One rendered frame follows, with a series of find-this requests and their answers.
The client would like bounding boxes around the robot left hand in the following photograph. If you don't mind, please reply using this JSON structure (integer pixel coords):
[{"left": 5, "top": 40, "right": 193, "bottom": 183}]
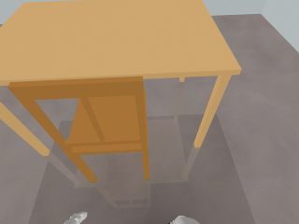
[{"left": 64, "top": 211, "right": 88, "bottom": 224}]

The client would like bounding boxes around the table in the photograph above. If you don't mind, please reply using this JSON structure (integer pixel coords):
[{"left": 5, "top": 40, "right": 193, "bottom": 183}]
[{"left": 0, "top": 0, "right": 242, "bottom": 156}]

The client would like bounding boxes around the chair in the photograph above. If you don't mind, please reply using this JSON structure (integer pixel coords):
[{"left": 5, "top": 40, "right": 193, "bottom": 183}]
[{"left": 7, "top": 76, "right": 150, "bottom": 183}]

